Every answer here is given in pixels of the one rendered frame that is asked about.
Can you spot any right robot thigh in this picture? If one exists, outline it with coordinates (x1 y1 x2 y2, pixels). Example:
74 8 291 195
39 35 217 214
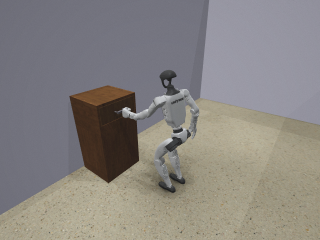
167 128 191 157

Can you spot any cabinet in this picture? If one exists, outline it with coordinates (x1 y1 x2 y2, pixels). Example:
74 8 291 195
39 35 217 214
69 85 139 183

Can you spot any handle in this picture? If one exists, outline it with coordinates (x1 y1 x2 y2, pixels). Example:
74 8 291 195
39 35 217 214
114 108 124 114

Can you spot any robot right hand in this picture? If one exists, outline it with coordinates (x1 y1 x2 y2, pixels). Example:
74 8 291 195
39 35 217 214
188 126 197 139

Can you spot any robot left forearm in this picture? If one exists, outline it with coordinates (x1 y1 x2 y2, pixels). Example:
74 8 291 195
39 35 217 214
128 110 148 121

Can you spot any robot thigh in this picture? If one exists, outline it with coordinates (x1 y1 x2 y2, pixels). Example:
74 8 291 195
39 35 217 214
167 128 191 157
154 138 179 165

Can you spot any left robot thigh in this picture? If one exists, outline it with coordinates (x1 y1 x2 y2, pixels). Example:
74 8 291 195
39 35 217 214
154 138 179 165

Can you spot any robot left hand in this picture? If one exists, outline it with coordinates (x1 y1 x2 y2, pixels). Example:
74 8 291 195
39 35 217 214
122 107 131 118

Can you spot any drawer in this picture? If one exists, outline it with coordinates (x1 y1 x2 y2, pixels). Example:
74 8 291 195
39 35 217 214
99 96 135 126

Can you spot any left robot upper arm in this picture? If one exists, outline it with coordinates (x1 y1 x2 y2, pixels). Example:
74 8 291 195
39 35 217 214
144 96 167 118

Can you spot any right robot upper arm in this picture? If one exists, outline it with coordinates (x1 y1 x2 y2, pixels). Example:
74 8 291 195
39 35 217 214
179 89 199 115

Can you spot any robot right forearm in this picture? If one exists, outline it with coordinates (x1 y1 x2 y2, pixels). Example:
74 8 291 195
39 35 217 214
190 111 200 128

